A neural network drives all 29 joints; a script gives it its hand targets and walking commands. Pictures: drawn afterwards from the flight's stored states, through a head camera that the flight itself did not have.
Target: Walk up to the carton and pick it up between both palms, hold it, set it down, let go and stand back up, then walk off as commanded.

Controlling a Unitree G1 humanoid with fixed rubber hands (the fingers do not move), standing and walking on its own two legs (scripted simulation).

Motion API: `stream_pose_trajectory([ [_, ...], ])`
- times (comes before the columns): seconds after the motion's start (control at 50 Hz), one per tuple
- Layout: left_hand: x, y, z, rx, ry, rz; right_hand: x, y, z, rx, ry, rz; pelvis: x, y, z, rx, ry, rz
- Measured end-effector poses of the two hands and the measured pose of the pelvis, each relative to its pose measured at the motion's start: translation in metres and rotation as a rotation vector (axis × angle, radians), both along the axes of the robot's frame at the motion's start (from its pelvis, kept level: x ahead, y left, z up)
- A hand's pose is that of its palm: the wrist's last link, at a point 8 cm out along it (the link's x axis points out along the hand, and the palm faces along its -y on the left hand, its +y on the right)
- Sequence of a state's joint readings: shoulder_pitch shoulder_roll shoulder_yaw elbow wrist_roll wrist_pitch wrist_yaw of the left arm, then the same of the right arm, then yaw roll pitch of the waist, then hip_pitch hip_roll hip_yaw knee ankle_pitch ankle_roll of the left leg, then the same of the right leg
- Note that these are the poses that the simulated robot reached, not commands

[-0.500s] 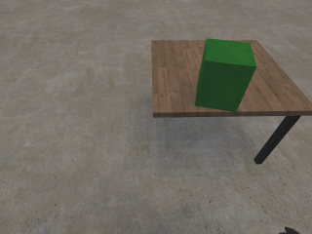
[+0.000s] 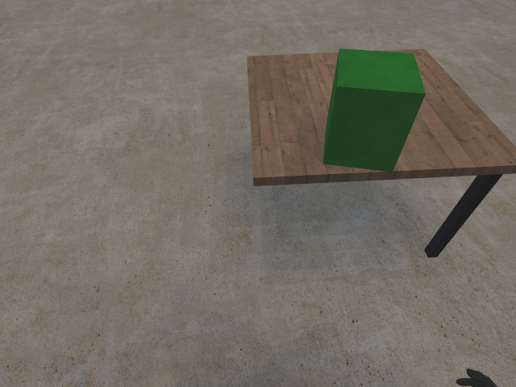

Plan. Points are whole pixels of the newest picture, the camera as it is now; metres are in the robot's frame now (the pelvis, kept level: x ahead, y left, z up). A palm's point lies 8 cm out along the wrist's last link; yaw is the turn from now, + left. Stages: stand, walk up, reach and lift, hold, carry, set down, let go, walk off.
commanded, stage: walk up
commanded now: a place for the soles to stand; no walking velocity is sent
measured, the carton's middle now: (366, 111) +0.83 -0.30 -0.04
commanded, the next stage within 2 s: none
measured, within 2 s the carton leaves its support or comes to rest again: neither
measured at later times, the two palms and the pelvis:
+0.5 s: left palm out of the picture +0.08 +0.32 -0.07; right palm out of the picture +0.11 -0.34 -0.09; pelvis +0.00 -0.01 +0.00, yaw -1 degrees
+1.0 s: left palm out of the picture +0.07 +0.30 -0.07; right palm out of the picture +0.09 -0.35 -0.09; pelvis -0.02 -0.02 +0.00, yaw -1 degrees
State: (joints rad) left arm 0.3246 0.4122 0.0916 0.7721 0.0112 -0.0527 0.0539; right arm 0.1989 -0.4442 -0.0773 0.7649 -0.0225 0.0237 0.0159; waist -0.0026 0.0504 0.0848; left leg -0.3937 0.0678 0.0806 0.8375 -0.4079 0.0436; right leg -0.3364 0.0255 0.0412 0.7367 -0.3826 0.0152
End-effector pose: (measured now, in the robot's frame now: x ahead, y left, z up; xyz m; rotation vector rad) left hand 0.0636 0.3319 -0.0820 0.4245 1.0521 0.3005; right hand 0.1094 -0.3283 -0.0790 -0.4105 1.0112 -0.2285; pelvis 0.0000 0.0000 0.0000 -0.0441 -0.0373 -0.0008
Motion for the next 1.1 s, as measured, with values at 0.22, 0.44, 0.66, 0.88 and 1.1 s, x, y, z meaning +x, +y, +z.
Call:
stream_pose_trajectory([
  [0.22, 0.006, -0.002, 0.002, 0.0, -0.014, -0.017, -0.008, 0.003, -0.004, 0.017, -0.003, -0.015, -0.005, 0.002, -0.001, 0.001, -0.012, 0.001],
  [0.44, 0.013, -0.014, 0.008, 0.014, 0.008, -0.029, 0.001, -0.008, -0.011, 0.039, 0.006, -0.015, 0.001, -0.01, 0.001, 0.022, 0.011, -0.009],
  [0.66, 0.025, -0.024, 0.011, 0.016, -0.024, -0.042, 0.002, -0.015, -0.013, 0.05, -0.011, -0.014, -0.002, -0.018, 0.001, 0.033, 0.008, -0.009],
  [0.88, 0.016, -0.032, 0.011, 0.016, -0.047, -0.041, -0.007, -0.021, -0.015, 0.056, -0.032, -0.014, -0.014, -0.024, -0.002, 0.039, -0.016, -0.012],
  [1.1, 0.009, -0.023, 0.005, -0.004, -0.046, -0.051, -0.028, -0.012, -0.012, 0.039, -0.014, -0.02, -0.029, -0.012, -0.002, 0.028, -0.016, -0.016],
])
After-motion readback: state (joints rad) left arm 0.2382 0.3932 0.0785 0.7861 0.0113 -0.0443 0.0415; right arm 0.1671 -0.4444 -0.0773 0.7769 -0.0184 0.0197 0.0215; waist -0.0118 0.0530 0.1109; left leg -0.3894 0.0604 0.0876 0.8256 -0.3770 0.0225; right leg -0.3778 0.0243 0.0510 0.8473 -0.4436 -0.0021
